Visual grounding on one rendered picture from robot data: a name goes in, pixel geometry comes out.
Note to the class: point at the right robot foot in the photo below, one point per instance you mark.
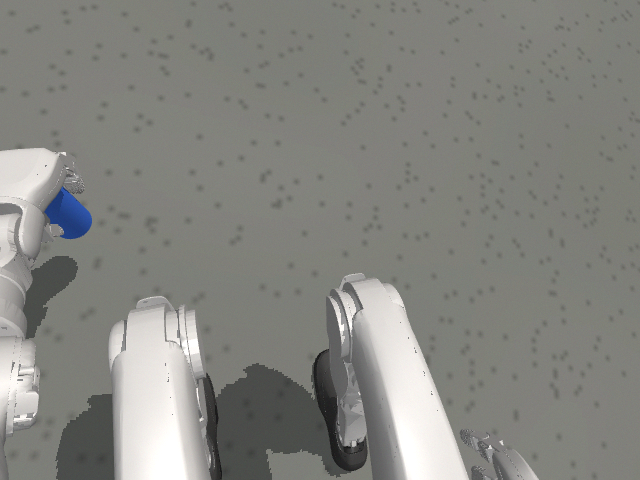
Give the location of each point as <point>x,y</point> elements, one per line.
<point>347,458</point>

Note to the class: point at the can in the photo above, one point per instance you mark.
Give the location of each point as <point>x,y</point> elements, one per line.
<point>69,214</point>

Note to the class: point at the left robot arm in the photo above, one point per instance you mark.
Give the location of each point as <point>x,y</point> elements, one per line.
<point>21,231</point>

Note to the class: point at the left robot hand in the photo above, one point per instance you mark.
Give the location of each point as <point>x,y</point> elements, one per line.
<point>36,175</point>

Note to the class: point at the left robot foot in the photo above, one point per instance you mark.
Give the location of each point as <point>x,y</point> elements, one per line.
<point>211,429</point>

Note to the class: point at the right robot hand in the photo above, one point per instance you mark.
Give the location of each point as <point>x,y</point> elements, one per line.
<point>508,463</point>

